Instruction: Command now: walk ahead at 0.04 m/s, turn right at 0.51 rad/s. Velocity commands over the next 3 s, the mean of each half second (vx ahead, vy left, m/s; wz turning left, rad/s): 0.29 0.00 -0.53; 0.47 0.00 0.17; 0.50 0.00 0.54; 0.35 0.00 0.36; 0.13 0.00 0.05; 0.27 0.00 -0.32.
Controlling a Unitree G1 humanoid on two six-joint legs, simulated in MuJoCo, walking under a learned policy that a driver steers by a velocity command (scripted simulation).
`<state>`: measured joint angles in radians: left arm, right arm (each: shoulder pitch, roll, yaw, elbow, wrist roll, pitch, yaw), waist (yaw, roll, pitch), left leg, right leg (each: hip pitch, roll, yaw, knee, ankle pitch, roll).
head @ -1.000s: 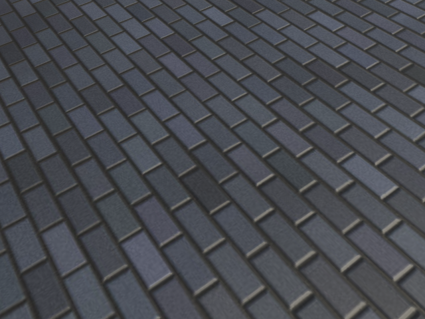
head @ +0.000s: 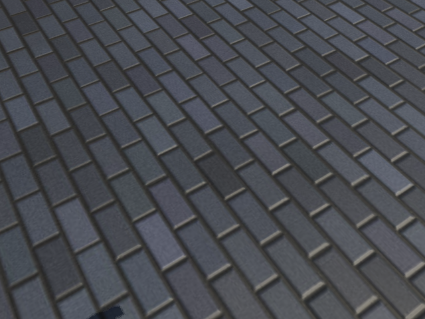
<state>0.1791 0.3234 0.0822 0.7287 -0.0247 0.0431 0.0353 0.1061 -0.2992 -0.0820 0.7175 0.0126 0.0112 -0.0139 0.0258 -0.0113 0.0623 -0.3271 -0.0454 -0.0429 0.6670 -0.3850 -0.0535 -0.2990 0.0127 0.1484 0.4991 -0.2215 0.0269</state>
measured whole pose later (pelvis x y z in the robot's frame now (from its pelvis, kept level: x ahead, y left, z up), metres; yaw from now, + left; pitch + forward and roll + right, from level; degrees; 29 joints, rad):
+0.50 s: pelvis +0.10 -0.03 +0.00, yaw -17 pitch +2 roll +1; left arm 0.12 0.27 0.06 0.64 -0.03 -0.01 -0.04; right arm 0.38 -0.30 -0.08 0.80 0.02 -0.06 -0.01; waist -0.09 -0.02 0.01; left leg 0.07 0.05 0.21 0.23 -0.32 -0.03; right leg -0.59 -0.09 0.00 0.72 -0.17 0.01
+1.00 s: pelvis +0.33 -0.17 +0.00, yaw -8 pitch +1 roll -2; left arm 0.34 0.26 0.07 0.81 0.00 -0.09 0.01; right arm 0.13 -0.27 -0.05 0.73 0.02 -0.04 0.05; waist 0.06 0.04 0.04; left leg -0.67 0.08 0.00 0.68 0.06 0.03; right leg 0.11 0.06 -0.23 0.19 -0.33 -0.04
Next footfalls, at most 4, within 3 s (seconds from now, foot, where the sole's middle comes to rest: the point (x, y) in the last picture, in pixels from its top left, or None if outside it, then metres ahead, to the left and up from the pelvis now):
0.04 left None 0.05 0.12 -0.77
0.58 right None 0.22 -0.23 -0.77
1.12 left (260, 276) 0.58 -0.10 -0.77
1.58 right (309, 201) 0.87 -0.29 -0.77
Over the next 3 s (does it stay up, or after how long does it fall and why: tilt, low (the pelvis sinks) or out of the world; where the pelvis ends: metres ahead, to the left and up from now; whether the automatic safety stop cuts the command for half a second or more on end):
stays up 1.11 -0.13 -0.02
